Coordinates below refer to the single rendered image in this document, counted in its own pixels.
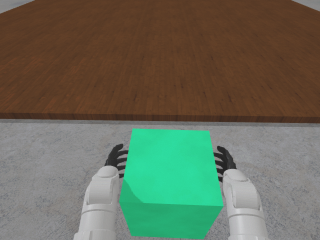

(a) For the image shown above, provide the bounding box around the left robot forearm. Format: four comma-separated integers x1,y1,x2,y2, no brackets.
73,165,120,240

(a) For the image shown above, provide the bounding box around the robot right hand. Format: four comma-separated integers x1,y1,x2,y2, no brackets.
213,146,237,182

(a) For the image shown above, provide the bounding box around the carton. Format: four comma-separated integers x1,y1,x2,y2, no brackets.
119,128,224,239

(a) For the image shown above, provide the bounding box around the robot left hand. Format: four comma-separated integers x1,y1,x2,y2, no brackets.
104,143,129,178

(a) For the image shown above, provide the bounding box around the right robot forearm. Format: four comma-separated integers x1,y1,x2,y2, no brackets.
222,169,271,240

